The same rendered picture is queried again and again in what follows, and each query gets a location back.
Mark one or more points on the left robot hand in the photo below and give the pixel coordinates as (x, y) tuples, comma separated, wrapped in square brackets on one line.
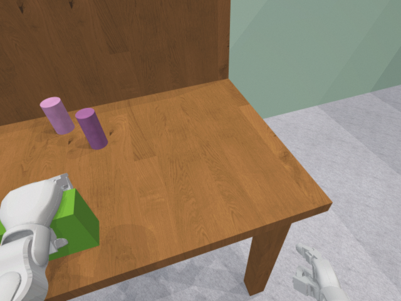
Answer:
[(36, 203)]

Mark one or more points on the left robot forearm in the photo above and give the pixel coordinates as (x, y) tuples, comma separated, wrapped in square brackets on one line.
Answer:
[(24, 256)]

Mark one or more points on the table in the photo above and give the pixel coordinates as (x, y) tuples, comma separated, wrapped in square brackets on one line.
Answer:
[(189, 167)]

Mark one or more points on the right robot hand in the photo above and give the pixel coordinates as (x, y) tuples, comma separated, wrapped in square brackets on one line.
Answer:
[(310, 282)]

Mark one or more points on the right robot forearm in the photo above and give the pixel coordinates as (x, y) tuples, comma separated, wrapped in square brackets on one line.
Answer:
[(331, 293)]

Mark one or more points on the sponge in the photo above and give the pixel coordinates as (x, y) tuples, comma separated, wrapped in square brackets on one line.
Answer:
[(75, 222)]

